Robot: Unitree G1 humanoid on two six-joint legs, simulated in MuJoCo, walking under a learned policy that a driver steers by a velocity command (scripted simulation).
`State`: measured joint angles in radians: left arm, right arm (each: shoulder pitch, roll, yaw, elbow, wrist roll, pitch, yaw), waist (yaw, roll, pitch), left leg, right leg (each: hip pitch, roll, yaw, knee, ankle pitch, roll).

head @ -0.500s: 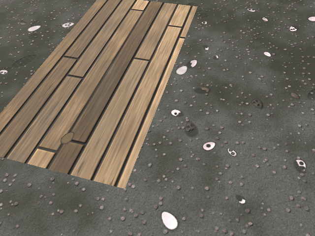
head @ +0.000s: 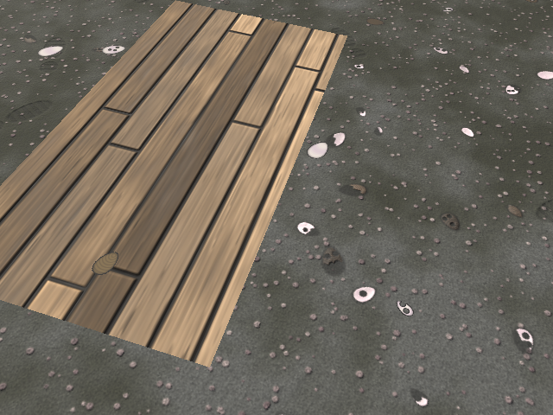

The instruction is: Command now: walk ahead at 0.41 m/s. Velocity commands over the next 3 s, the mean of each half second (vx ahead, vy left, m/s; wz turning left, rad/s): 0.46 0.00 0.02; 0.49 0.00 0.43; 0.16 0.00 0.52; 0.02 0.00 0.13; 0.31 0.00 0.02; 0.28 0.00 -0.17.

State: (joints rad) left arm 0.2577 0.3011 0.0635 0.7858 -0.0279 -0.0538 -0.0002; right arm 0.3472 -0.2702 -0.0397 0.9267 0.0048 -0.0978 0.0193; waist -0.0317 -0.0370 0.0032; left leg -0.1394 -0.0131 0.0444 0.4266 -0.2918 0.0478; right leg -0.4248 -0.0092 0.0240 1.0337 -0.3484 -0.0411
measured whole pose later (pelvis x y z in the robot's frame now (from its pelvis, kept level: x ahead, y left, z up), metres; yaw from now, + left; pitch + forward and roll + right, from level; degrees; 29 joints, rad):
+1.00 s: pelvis +0.55 +0.04 -0.02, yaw +17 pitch +1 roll -1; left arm 0.22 0.30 0.05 0.85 -0.02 -0.10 -0.01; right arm 0.17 -0.29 -0.07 0.69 0.01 -0.05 0.03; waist 0.00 0.00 0.08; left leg -0.42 -0.07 0.03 0.56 -0.13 0.10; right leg -0.33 -0.03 0.01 1.23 -0.43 0.00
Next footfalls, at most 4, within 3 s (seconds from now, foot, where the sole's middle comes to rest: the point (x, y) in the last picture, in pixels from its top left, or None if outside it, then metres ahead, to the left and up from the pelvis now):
0.34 right None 0.37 -0.13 -0.78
0.90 left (209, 365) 0.65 0.14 -0.78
1.34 right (251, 282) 0.90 0.03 -0.78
1.70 left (183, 346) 0.70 0.21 -0.78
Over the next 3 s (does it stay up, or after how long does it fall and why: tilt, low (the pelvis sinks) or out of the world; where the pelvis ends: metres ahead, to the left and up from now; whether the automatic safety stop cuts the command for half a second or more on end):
stays up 1.05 0.33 0.00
